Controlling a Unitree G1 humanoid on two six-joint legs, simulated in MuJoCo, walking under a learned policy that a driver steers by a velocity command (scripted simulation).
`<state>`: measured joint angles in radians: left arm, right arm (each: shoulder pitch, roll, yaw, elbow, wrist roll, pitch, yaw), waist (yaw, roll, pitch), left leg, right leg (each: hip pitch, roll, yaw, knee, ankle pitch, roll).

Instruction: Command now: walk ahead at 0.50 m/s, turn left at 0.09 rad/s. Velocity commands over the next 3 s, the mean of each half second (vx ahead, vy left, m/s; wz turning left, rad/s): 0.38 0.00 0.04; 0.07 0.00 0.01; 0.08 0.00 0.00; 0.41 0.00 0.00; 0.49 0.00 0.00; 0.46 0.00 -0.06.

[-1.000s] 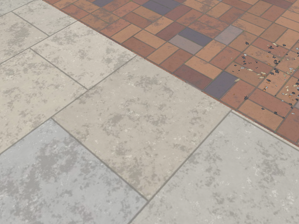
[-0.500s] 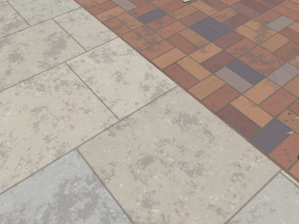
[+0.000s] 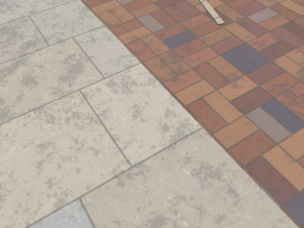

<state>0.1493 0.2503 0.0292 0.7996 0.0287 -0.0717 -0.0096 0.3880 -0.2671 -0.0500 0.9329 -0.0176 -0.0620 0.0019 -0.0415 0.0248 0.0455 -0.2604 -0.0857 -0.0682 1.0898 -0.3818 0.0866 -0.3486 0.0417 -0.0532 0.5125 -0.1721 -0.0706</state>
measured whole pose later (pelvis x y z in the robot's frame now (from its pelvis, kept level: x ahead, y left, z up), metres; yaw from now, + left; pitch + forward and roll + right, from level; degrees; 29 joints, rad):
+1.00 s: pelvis +0.28 +0.01 +0.01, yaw +0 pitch -2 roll +0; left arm 0.30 0.15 -0.01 1.10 0.01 -0.01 0.04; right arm 0.29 -0.17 0.00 1.08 -0.01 -0.01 -0.02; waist -0.01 0.01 0.01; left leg -0.23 -0.03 0.06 0.38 -0.13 0.05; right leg -0.15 0.01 -0.01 0.41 -0.23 -0.01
